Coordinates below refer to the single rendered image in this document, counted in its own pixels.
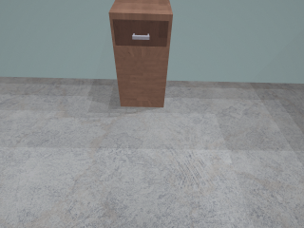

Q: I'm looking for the drawer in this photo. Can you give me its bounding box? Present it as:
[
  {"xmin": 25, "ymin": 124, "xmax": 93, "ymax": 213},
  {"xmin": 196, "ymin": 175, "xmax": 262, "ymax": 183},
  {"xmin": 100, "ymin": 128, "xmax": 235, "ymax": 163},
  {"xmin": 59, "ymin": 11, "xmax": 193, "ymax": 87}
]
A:
[{"xmin": 113, "ymin": 19, "xmax": 169, "ymax": 48}]

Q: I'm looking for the cabinet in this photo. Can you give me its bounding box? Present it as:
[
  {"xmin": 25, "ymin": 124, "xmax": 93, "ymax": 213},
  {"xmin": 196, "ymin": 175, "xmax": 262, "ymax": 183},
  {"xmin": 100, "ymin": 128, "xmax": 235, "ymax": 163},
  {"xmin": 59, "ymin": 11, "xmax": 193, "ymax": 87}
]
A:
[{"xmin": 108, "ymin": 0, "xmax": 173, "ymax": 107}]

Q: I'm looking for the handle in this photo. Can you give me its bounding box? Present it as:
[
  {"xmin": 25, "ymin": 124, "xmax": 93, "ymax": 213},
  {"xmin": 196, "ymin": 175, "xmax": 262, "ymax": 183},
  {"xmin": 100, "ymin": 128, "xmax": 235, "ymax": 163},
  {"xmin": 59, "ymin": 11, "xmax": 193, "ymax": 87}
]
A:
[{"xmin": 132, "ymin": 33, "xmax": 150, "ymax": 40}]

